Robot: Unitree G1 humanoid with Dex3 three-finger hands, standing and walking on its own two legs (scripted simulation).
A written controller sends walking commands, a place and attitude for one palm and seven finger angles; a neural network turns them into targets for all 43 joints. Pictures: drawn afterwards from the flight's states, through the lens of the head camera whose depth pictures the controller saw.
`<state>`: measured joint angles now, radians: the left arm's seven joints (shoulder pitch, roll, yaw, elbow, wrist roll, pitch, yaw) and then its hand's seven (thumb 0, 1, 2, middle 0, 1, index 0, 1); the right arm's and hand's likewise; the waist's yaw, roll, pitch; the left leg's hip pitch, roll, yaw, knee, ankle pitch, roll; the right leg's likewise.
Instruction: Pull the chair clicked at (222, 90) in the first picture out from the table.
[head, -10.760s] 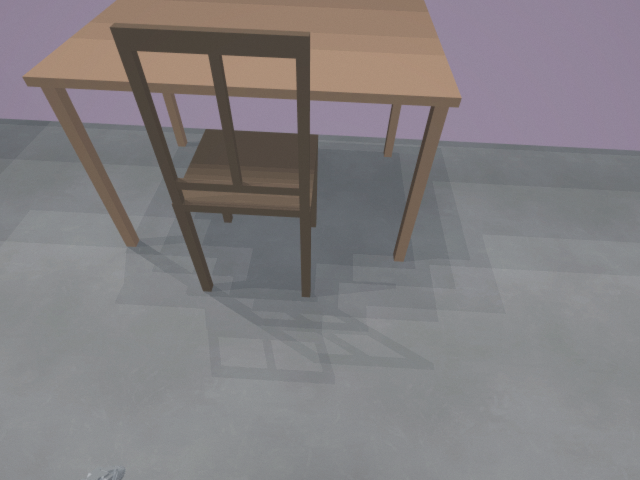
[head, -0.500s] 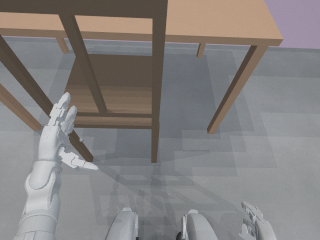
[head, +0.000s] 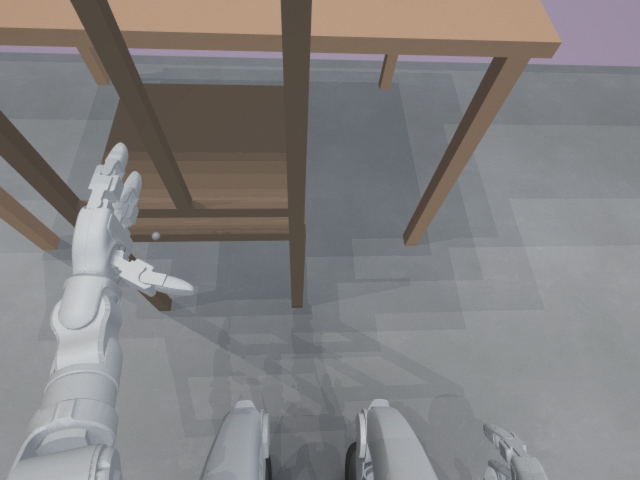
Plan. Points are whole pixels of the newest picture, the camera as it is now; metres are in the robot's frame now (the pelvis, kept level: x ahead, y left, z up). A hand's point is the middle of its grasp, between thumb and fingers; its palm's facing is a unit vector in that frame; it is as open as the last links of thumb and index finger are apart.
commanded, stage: aim the fingers beside a spindle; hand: left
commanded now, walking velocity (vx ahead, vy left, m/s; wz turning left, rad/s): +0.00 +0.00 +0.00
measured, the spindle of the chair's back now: (148, 127) +0.53 +0.22 +0.07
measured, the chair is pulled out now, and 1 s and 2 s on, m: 0.00 0.00 0.00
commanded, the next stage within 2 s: push the fingers through the gap in 0.50 s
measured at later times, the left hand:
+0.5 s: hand (157, 242) +0.39 +0.20 +0.02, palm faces +0.02 -1.00 -0.04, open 16.9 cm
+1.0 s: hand (161, 215) +0.43 +0.20 +0.03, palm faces +0.03 -1.00 -0.05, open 16.9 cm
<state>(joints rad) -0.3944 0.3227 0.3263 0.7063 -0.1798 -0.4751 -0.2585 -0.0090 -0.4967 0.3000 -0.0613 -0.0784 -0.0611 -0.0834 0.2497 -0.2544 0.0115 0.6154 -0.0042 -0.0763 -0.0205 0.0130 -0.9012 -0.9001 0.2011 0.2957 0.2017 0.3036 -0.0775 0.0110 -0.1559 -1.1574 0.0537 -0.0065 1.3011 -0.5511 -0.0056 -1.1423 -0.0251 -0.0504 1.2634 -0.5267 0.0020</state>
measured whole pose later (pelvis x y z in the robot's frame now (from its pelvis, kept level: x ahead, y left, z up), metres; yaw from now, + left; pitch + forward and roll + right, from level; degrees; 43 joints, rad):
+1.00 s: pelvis +0.00 +0.00 +0.00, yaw +0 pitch +24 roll -2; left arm -0.51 0.35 0.34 0.82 -0.15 -0.48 -0.24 -0.01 -0.50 0.30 -0.06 -0.08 -0.06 -0.08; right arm 0.25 -0.26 0.01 0.61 -0.01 -0.04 -0.01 0.01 -0.90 -0.90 0.20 0.30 0.20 0.30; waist -0.10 0.02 -0.15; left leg -1.17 0.05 -0.01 1.30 -0.55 0.00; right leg -1.15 -0.02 -0.05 1.26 -0.53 0.00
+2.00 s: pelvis +0.00 +0.01 -0.01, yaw -2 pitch +28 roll -4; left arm -0.80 0.50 0.46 1.06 -0.09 -0.47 -0.25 -0.01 -0.50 0.30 -0.06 -0.08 -0.06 -0.08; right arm 0.31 -0.26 0.04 0.62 -0.04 0.07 0.01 0.01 -0.90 -0.90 0.20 0.30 0.20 0.30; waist -0.17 0.02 -0.13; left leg -1.27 0.07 -0.01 1.34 -0.56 0.01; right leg -1.24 -0.01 -0.05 1.27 -0.51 0.02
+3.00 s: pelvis +0.01 +0.01 -0.01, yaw -2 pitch +28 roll -4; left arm -0.80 0.47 0.42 1.07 -0.08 -0.48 -0.20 0.00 0.15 0.58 -0.47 -1.36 -0.47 -1.36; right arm 0.30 -0.26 0.04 0.62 -0.04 0.09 0.01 0.01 -0.90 -0.90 0.20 0.30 0.20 0.30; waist -0.17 0.02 -0.14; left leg -1.26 0.06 -0.02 1.33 -0.57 0.01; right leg -1.23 -0.01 -0.05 1.26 -0.52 0.02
